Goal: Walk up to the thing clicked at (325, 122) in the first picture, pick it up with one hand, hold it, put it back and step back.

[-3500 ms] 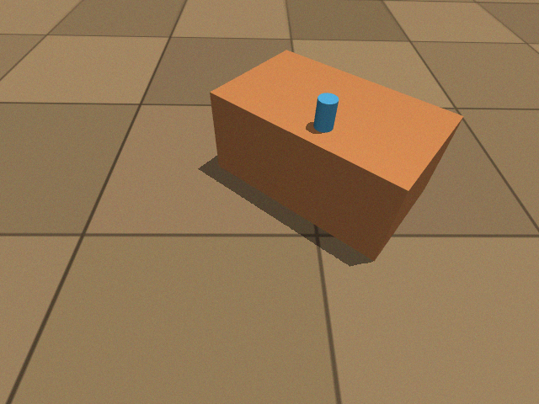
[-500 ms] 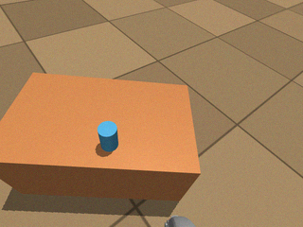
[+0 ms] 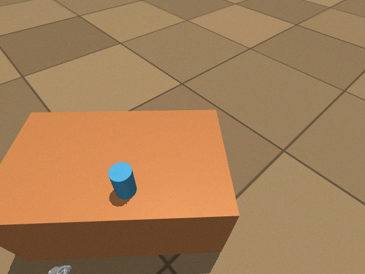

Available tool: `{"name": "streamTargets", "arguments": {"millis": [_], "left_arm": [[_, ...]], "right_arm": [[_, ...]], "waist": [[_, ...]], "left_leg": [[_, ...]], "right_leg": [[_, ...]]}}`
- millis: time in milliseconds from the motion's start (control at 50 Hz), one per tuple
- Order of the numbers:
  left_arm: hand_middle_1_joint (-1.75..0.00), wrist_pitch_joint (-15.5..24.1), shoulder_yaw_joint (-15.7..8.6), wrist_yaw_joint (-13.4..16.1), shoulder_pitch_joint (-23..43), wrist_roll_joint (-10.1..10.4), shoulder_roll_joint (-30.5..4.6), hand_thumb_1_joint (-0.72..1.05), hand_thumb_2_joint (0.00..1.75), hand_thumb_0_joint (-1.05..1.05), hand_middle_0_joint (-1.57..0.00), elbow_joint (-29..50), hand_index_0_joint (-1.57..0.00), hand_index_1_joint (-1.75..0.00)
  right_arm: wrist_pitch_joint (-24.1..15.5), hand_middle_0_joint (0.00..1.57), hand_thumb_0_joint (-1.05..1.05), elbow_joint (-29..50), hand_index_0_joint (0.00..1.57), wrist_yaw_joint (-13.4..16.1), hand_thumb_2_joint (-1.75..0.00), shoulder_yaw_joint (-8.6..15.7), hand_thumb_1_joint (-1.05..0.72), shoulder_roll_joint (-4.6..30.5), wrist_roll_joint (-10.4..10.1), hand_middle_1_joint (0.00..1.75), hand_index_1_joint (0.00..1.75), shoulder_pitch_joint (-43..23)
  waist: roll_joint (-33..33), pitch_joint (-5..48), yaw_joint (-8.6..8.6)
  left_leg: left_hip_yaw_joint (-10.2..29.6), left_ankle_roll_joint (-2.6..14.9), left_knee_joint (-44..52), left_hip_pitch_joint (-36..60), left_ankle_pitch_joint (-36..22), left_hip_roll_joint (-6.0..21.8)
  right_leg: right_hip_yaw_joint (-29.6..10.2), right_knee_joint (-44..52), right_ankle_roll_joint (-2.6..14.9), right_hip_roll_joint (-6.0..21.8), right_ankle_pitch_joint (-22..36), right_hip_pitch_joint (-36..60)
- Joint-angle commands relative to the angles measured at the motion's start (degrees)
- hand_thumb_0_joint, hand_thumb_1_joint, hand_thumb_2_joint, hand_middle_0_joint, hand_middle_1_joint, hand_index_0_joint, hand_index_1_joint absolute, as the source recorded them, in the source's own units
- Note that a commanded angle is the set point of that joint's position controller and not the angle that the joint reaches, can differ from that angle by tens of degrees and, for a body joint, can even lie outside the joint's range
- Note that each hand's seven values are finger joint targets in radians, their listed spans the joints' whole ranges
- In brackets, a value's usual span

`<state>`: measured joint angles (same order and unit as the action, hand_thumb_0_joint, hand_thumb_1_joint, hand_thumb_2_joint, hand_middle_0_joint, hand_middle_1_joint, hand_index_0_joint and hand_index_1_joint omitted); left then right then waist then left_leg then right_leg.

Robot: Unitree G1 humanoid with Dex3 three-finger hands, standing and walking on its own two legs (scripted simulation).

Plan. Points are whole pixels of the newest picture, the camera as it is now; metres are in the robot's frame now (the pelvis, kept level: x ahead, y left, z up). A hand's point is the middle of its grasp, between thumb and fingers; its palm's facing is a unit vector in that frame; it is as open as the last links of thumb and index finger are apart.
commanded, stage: walk up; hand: left
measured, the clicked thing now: (123, 181) +0.48 +0.22 -0.25
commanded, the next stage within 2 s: stand in 1.50 s
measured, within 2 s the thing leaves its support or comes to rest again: neither
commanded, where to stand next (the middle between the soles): +0.06 -0.01 m, yaw +5 degrees
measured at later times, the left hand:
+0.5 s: hand out of the picture +0.10 +0.25 -0.14, palm faces -0.01 -0.95 -0.31, open 7.4 cm
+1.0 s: hand out of the picture +0.12 +0.25 -0.14, palm faces +0.00 -0.95 -0.31, open 7.4 cm
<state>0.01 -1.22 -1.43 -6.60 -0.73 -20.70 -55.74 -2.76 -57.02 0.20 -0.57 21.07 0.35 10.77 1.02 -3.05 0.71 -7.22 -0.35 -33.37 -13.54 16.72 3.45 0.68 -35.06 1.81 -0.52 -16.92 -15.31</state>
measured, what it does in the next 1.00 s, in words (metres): stands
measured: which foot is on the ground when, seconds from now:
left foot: down 0.00-1.00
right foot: down 0.00-1.00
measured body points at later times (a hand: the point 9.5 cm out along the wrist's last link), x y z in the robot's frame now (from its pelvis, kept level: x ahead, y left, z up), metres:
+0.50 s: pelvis +0.02 +0.00 +0.02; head +0.03 +0.00 +0.47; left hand +0.10 +0.29 -0.12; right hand +0.08 -0.31 -0.11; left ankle +0.02 +0.12 -0.73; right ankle +0.02 -0.10 -0.73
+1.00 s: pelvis +0.03 +0.00 +0.02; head +0.04 +0.00 +0.47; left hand +0.12 +0.30 -0.12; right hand +0.11 -0.31 -0.11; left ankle +0.02 +0.12 -0.73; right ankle +0.02 -0.10 -0.73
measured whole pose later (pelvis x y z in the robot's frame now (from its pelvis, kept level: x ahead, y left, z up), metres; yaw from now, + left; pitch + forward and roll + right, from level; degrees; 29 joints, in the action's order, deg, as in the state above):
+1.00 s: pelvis +0.03 +0.00 +0.02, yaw +0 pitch -2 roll +0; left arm -0.6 -1.8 -1.1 -4.3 -0.7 -19.4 -65.2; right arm -2.1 -65.2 0.9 0.4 20.1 0.8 5.2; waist 0.7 -2.3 0.6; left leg -7.4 -1.0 -18.3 -4.9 11.2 3.2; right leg 0.7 -18.9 1.5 -1.3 -10.9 -6.1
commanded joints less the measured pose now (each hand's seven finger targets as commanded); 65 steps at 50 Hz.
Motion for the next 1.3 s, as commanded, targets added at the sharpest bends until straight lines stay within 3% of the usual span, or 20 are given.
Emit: {"name": "streamTargets", "arguments": {"millis": [0, 180, 280, 360, 420, 680, 880, 1020, 1160, 1280], "left_arm": [[-0.3, 1.2, -2.8, 0.6, 2.0, 0.1, -12.5, 0.9, 0.9, 0.0, -0.2, 1.7, -0.2, -0.3], [-0.3, 1.0, -2.5, 0.4, 5.9, 0.0, -12.1, 0.9, 0.9, 0.0, -0.2, -1.3, -0.2, -0.3], [-0.3, 1.0, -2.6, 0.5, 6.2, 0.0, -11.8, 0.9, 0.9, 0.0, -0.2, -2.8, -0.2, -0.3], [-0.3, 1.0, -2.6, 0.5, 5.7, 0.3, -11.0, 0.9, 0.9, 0.0, -0.2, -3.8, -0.2, -0.3], [-0.3, 0.8, -2.6, 0.7, 5.3, 0.4, -11.0, 0.9, 0.9, 0.0, -0.2, -4.5, -0.2, -0.3], [-0.3, 0.6, -2.6, 1.0, 5.2, 0.3, -10.6, 0.9, 0.9, 0.0, -0.2, -5.8, -0.2, -0.3], [-0.3, 0.6, -2.5, 1.0, 5.3, -0.1, -10.5, 0.9, 0.9, 0.0, -0.2, -5.8, -0.2, -0.3], [-0.3, 0.6, -2.7, 1.1, 4.9, 0.0, -10.5, 0.9, 0.9, 0.0, -0.2, -5.6, -0.2, -0.3], [-0.3, 0.4, -2.8, 1.1, 5.2, -0.3, -10.6, 0.9, 0.9, 0.0, -0.2, -5.6, -0.2, -0.3], [-0.3, 0.5, -3.0, 1.1, 5.1, -0.2, -10.7, 0.9, 0.9, 0.0, -0.2, -5.0, -0.2, -0.3]], "right_arm": [[-1.4, 0.2, 0.0, 1.8, 0.2, 0.5, -0.9, 3.2, -0.9, 13.0, 0.1, 0.3, 0.3, -3.8], [-1.1, 0.2, 0.0, -2.0, 0.2, 0.6, -0.9, 3.0, -0.9, 12.3, 0.4, 0.3, 0.3, -4.4], [-1.0, 0.2, 0.0, -3.2, 0.2, 0.6, -0.9, 2.9, -0.9, 12.2, 0.5, 0.3, 0.3, -4.5], [-1.2, 0.2, 0.0, -4.0, 0.2, 0.9, -0.9, 2.9, -0.9, 12.7, 0.4, 0.3, 0.3, -4.7], [-1.1, 0.2, 0.0, -4.2, 0.2, 1.0, -0.9, 2.9, -0.9, 12.4, 0.3, 0.3, 0.3, -5.7], [-0.6, 0.2, 0.0, -5.1, 0.2, 1.3, -0.9, 3.4, -0.9, 11.5, 0.3, 0.3, 0.3, -6.6], [-0.4, 0.2, 0.0, -5.1, 0.2, 1.2, -0.9, 3.6, -0.9, 11.6, 0.4, 0.3, 0.3, -8.1], [-0.4, 0.2, 0.0, -4.9, 0.2, 1.3, -0.9, 3.6, -0.9, 11.4, 0.5, 0.3, 0.3, -7.6], [-0.1, 0.2, 0.0, -4.9, 0.2, 1.3, -0.9, 3.6, -0.9, 11.1, 0.4, 0.3, 0.3, -7.3], [-0.1, 0.2, 0.0, -4.9, 0.2, 1.3, -0.9, 3.6, -0.9, 11.3, 0.5, 0.3, 0.3, -6.5]], "waist": [[-1.1, 1.4, -0.97], [0.4, 2.9, -0.33], [0.7, 3.8, -0.21], [-1.0, 6.3, -0.34], [-0.7, 6.1, -0.61], [-0.5, 6.2, -0.21], [-1.5, 5.0, -0.17], [-1.7, 6.4, -0.22], [-0.9, 4.8, 0.04], [-0.6, 4.9, 0.1]], "left_leg": [[7.5, 2.84, 10.1, 0.2, -0.4, 5.3], [6.3, 1.78, 13.6, 4.4, -2.6, 4.7], [5.9, 1.56, 14.2, 6.1, -4.7, 4.8], [6.5, 1.5, 15.2, 8.0, -10.3, 5.9], [6.6, 1.53, 15.3, 8.3, -12.5, 6.1], [6.2, 1.42, 16.5, 11.1, -16.0, 6.7], [6.3, 1.38, 17.7, 10.9, -13.1, 6.6], [5.6, 1.15, 17.1, 12.2, -17.8, 6.7], [6.1, 1.43, 17.7, 10.6, -13.4, 6.5], [5.8, 1.36, 17.5, 10.6, -12.8, 6.4]], "right_leg": [[-10.3, 11.6, 3.21, 7.2, 5.8, 0.1], [-10.3, 17.7, 1.9, 7.4, 3.2, 2.4], [-9.6, 19.2, 1.4, 7.3, 4.7, 3.6], [-8.3, 17.6, 1.15, 7.2, 13.5, 6.5], [-7.6, 17.5, 0.81, 7.1, 16.3, 6.9], [-6.9, 18.1, 0.22, 7.2, 18.9, 7.7], [-6.9, 19.1, 0.04, 7.1, 17.8, 7.7], [-6.5, 18.2, 0.03, 7.1, 21.0, 8.7], [-6.7, 19.2, 0.06, 6.9, 17.7, 8.6], [-7.1, 19.3, 0.34, 7.0, 17.6, 8.7]]}}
